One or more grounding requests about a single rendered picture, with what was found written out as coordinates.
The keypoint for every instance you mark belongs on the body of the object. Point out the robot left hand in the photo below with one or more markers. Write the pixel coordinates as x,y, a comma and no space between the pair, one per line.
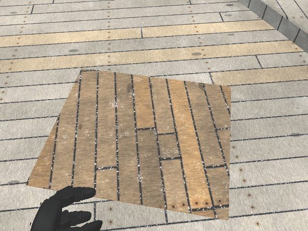
51,217

